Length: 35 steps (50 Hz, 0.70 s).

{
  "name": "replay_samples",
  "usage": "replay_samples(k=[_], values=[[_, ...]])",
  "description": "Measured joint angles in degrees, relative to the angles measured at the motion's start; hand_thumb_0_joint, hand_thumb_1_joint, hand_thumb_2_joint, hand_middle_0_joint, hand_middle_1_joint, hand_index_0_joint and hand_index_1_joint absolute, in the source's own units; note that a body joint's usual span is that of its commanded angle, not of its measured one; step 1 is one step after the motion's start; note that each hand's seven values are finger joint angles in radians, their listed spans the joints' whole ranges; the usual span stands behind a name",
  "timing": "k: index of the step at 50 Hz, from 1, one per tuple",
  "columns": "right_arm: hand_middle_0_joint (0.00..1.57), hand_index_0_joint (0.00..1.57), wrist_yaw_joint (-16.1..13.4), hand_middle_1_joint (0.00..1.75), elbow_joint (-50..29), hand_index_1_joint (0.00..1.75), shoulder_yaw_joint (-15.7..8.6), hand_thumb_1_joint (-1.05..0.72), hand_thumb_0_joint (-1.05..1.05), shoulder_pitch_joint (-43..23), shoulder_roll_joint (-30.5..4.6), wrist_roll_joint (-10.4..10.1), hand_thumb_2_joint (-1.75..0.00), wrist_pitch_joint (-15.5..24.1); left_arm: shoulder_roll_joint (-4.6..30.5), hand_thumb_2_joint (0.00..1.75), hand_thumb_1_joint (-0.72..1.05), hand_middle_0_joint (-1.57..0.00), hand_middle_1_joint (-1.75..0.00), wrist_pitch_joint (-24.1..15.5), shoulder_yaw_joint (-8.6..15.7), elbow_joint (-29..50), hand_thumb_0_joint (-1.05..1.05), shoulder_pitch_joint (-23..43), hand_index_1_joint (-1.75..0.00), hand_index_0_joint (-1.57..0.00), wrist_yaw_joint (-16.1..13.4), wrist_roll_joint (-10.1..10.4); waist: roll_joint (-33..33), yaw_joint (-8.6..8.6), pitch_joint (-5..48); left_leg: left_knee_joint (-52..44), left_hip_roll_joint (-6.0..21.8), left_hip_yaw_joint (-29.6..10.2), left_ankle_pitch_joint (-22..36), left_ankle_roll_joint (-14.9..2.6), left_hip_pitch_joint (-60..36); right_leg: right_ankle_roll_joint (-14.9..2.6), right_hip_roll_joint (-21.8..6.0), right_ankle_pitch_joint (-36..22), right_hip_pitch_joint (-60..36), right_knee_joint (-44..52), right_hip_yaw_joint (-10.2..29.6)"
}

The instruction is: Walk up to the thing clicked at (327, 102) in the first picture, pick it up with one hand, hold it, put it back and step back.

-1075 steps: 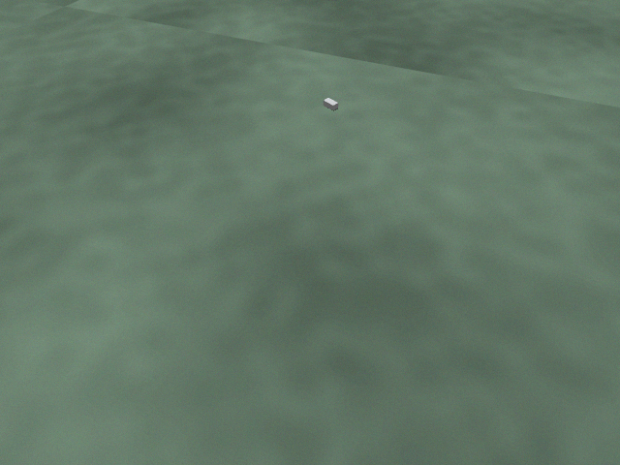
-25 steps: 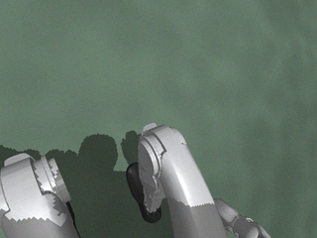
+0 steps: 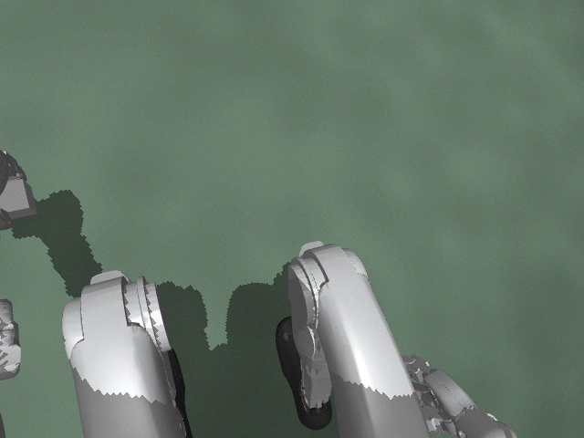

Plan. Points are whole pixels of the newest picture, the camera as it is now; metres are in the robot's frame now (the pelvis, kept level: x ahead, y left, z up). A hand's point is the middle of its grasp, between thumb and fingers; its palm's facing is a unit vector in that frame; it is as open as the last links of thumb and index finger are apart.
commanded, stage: settle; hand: left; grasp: from above
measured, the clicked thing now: out of the picture +0.43 +0.37 -0.20
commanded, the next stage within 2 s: lift in 0.16 s
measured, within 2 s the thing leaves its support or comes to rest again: neither
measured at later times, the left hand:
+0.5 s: hand out of the picture +0.41 +0.36 -0.11, palm faces -0.44 -0.14 -0.89, open 7.1 cm
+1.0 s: hand out of the picture +0.34 +0.35 +0.06, palm faces -0.41 -0.17 -0.90, open 7.1 cm
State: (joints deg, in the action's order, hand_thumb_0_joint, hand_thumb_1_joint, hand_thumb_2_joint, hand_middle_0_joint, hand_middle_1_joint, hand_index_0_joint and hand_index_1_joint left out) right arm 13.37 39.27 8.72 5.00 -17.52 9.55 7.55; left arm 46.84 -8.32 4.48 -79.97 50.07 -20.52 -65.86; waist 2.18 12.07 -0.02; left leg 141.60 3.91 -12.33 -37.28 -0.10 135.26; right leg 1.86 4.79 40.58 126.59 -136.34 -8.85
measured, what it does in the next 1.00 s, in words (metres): rises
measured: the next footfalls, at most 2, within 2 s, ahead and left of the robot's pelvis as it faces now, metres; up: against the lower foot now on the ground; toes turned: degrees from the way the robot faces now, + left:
none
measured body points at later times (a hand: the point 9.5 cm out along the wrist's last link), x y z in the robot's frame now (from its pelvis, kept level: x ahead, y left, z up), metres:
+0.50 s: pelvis +0.00 +0.00 +0.03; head +0.21 +0.08 +0.42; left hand +0.43 +0.37 -0.06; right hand +0.09 -0.26 -0.08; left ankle +0.08 +0.13 -0.28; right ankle +0.10 -0.11 -0.28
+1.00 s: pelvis -0.01 +0.00 +0.15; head +0.15 +0.07 +0.56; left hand +0.35 +0.36 +0.11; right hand +0.15 -0.24 +0.03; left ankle +0.08 +0.13 -0.28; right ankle +0.10 -0.11 -0.28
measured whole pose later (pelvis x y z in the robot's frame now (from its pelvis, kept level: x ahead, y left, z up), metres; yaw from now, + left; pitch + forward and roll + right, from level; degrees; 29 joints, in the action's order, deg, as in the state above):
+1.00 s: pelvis -0.01 +0.00 +0.15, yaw +8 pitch +30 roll -7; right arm 2.4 37.6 -0.8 8.1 -14.7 0.6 -2.6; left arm 35.8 -3.4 -0.6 -41.2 28.5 -2.3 -56.2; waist -2.1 4.2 9.4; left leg 113.3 3.1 -5.1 -33.8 -0.8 110.4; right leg 1.4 2.0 38.0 103.9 -111.1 -3.8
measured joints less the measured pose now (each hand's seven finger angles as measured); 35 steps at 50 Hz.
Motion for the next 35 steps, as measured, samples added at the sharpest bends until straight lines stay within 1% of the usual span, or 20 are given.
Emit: replay_samples(k=[3, 7, 10, 16, 20, 25, 29, 35], values=[[0.2, 0.2, -0.6, 0.29, -0.16, 0.3, -0.04, -0.91, 0.0, 0.72, 0.09, -0.55, -0.9, -1.07, -0.42, 0.02, 0.42, -1.01, -0.12, -0.64, 0.14, 1.0, 0.01, -0.2, -0.08, -1.07, 1.65, -0.15, -0.14, -0.18, 0.04, -0.8, -0.14, 0.5, 0.41, 0.18, -0.45, -0.27, -0.29, -0.14, -0.18, 0.27, 0.34], [0.2, 0.2, -1.74, 0.29, 0.0, 0.3, -0.29, -0.91, 0.0, 1.47, 0.25, -0.86, -0.9, -2.47, -0.28, 0.01, 0.41, -1.01, -0.11, -1.76, 1.04, 2.65, 0.01, -0.71, -0.07, -1.07, 3.17, -0.64, -0.14, -0.24, -0.18, -1.31, -0.24, 0.82, 0.75, 0.31, -0.8, -0.44, -0.47, -0.3, -0.32, 0.41, 0.58], [0.21, 0.2, -2.58, 0.29, 0.3, 0.3, -0.73, -0.91, 0.0, 2.07, 0.28, -0.93, -0.9, -3.31, -0.25, 0.01, 0.41, -1.02, -0.1, -2.41, 1.68, 4.3, 0.01, -1.06, -0.07, -1.08, 3.44, -0.91, -0.27, -0.4, -0.19, -1.5, -0.38, 0.99, 1.0, 0.29, -0.73, -0.45, -0.62, -0.37, -0.33, 0.49, 0.7], [0.21, 0.2, -3.86, 0.29, 1.0, 0.3, -2.02, -0.91, 0.01, 3.13, 0.66, -1.4, -0.9, -4.61, -0.76, 0.01, 0.41, -1.03, -0.09, -2.44, 1.85, 7.0, 0.01, -1.21, -0.06, -1.08, 3.83, -1.31, -0.8, -0.79, 0.63, -2.46, -0.67, 1.64, 1.39, 0.1, -0.55, -0.41, -1.02, -0.31, -0.33, 1.14, 1.16], [0.21, 0.2, -4.28, 0.29, 1.25, 0.3, -3.03, -0.92, 0.01, 3.62, 1.18, -2.05, -0.9, -5.36, -1.77, 0.01, 0.41, -1.03, -0.09, -1.23, 1.61, 8.64, 0.01, -1.74, -0.06, -1.09, 5.05, -0.34, -1.4, -1.21, 1.71, -3.9, -0.75, 2.22, 1.41, 0.04, -1.26, -0.45, -1.27, -0.15, -0.93, 2.27, 1.57], [0.21, 0.2, -4.79, 0.29, 1.04, 0.3, -4.62, -0.92, 0.01, 4.02, 1.78, -3.08, -0.9, -6.38, -3.3, 0.01, 0.41, -1.03, -0.09, 0.41, 0.64, 11.91, 0.01, -3.76, -0.06, -1.08, 8.84, 1.73, -2.23, -2.15, 3.2, -6.7, -0.64, 3.1, 1.39, -0.03, -3.33, -0.58, -1.46, -0.14, -2.6, 4.67, 2.19], [0.21, 0.2, -5.45, 0.29, 0.68, 0.3, -6.07, -0.92, 0.01, 4.54, 1.78, -4.07, -0.9, -7.41, -5.06, 0.02, 0.41, -1.02, -0.1, 0.48, -0.14, 16.85, 0.01, -6.76, -0.07, -1.08, 11.85, 2.91, -3.05, -3.49, 4.55, -9.3, -0.69, 3.91, 1.45, -0.15, -5.47, -0.62, -1.75, -0.07, -4.52, 6.92, 2.77], [0.21, 0.2, -6.78, 0.29, 0.41, 0.3, -7.76, -0.92, 0.01, 4.49, 1.72, -5.5, -0.9, -8.51, -6.99, 0.03, 0.41, -1.02, -0.1, 0.09, -1.26, 22.34, 0.0, -10.18, -0.08, -1.07, 13.96, 4.57, -3.36, -5.24, 6.7, -13.49, -0.68, 5.22, 1.9, -0.4, -9.16, -0.58, -2.07, -0.48, -7.74, 10.58, 3.75]])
